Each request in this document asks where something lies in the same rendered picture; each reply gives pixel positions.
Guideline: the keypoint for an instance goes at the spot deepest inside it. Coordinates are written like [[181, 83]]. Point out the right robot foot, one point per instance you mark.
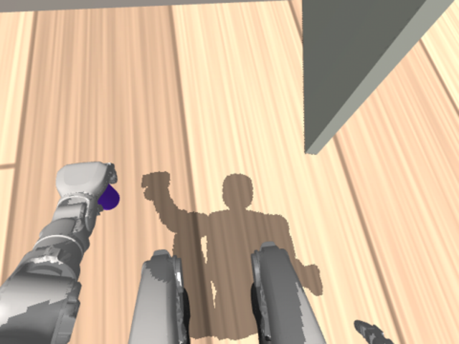
[[258, 316]]

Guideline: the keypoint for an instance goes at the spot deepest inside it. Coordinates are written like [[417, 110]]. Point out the can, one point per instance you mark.
[[109, 199]]

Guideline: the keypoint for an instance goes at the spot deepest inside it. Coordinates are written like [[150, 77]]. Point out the left robot hand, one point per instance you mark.
[[91, 178]]

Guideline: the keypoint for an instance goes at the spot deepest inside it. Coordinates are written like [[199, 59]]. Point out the left robot arm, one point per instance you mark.
[[39, 301]]

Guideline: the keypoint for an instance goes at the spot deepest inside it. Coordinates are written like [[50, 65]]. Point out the right robot hand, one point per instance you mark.
[[371, 333]]

